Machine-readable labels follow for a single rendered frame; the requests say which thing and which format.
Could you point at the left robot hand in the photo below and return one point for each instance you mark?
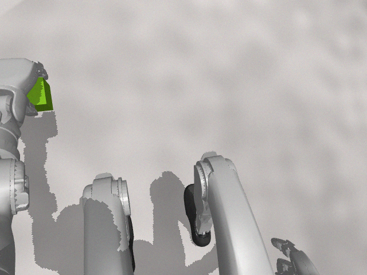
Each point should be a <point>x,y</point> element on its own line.
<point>22,74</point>

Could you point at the small box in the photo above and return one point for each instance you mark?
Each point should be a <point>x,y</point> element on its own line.
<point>40,96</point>

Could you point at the left robot arm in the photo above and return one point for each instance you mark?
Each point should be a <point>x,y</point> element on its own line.
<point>14,184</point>

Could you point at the right robot foot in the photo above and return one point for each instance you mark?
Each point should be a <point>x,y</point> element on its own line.
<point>190,208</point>

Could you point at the right robot hand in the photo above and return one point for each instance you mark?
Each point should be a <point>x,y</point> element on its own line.
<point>300,263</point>

